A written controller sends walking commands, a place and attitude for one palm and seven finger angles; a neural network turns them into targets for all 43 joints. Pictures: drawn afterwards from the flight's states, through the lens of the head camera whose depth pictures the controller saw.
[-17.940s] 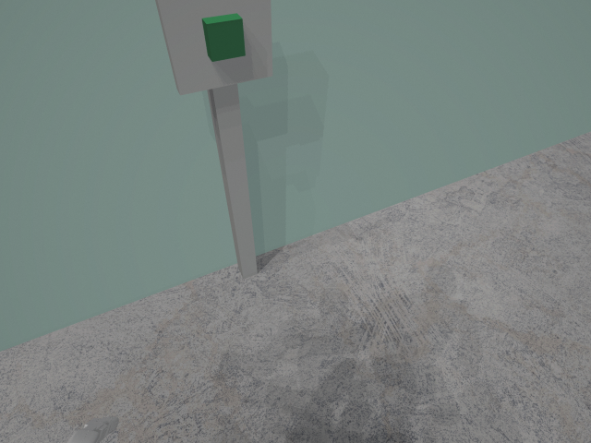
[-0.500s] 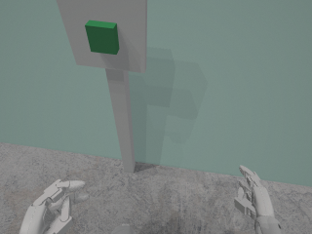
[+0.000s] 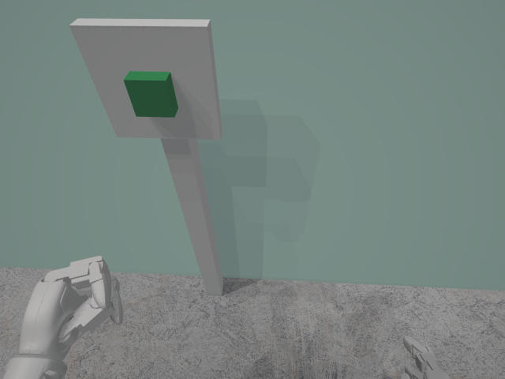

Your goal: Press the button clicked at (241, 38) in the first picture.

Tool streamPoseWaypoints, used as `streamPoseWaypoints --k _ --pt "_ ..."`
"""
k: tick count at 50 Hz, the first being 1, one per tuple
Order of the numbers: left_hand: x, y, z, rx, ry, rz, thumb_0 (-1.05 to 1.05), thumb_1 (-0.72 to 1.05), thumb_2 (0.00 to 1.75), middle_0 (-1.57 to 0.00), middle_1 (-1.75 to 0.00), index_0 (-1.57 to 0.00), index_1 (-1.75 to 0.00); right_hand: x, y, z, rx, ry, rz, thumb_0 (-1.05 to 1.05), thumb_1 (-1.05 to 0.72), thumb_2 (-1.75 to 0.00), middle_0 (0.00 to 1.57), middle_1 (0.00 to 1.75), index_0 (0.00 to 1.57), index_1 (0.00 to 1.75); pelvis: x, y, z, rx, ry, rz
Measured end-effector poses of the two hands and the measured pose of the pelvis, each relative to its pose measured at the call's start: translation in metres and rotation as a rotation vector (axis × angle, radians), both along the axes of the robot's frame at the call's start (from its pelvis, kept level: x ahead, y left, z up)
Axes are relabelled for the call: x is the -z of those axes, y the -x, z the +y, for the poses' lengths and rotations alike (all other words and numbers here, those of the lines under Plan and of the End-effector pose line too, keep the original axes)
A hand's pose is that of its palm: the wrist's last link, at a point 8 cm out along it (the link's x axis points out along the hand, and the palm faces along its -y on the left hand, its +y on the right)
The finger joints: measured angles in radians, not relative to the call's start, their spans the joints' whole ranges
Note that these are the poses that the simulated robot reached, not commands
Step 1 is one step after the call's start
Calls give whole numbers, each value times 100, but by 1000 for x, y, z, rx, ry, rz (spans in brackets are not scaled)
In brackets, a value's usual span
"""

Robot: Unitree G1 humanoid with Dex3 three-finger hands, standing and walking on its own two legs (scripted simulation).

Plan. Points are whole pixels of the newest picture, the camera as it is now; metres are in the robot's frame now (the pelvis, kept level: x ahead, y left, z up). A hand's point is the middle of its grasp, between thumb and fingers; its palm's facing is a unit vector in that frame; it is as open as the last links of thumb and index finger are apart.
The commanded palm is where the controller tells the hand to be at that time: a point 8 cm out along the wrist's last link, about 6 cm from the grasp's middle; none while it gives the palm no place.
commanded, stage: raise the hand and make a fist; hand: left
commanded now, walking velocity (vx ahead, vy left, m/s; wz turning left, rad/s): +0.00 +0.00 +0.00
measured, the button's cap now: (153, 93) +0.53 +0.21 +0.20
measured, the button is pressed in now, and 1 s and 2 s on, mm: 0 0 0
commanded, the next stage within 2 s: aim a knuckle at the button in 1.00 s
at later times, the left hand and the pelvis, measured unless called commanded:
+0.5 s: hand (66, 251) +0.23 +0.23 +0.17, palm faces +0.05 -0.99 -0.10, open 3.1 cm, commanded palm +0.20 +0.28 +0.19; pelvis +0.00 +0.02 +0.02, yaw +1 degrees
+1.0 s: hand (69, 235) +0.23 +0.22 +0.20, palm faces +0.08 -0.99 -0.09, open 3.1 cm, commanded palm +0.20 +0.26 +0.20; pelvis +0.00 +0.00 +0.03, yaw +1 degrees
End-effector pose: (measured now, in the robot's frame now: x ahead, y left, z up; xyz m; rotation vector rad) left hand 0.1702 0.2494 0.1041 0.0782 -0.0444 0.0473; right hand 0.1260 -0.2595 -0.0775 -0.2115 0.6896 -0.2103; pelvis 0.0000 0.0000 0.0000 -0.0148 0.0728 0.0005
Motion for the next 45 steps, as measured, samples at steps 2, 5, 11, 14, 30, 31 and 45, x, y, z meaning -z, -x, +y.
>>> streamPoseWaypoints --k 2,5,11,14,30,31,45 --pt "2 -3 -3 43 10 21 1 90 90 -127 -147 -127 -146 -7 -8 3 -5 6 -38 2 -90 -90 20 29 20 29 -2 1 4 1 2 -7" --pt "-2 -10 -1 66 6 38 1 90 90 -128 -148 -129 -148 -19 -21 13 -16 3 -105 2 -90 -90 20 29 20 29 -5 1 8 5 3 -20" --pt "-37 -20 17 -2 -13 -65 1 90 90 -130 -149 -130 -149 -39 -49 44 -89 -36 -210 2 -90 -90 20 29 20 29 -11 -2 15 3 3 -52" --pt "-52 -23 23 -10 -13 -95 1 90 90 -130 -150 -130 -149 -44 -60 59 -135 -58 -234 2 -90 -90 20 29 20 29 -14 -5 18 -2 4 -66" --pt "-99 -40 42 -9 -36 -106 1 90 90 -130 -150 -131 -150 -48 -64 74 -197 -62 -185 2 -90 -90 21 30 20 30 -24 -3 19 -16 0 -128" --pt "-103 -42 42 -6 -36 -107 1 90 90 -130 -150 -131 -150 -47 -63 72 -193 -63 -182 2 -90 -90 21 30 20 30 -25 -2 18 -16 -1 -131" --pt "-86 -35 22 -15 -1 -23 1 90 90 -130 -150 -130 -150 -50 -53 44 -149 -46 -179 2 -90 -90 20 29 20 29 -26 0 4 -5 -10 -141"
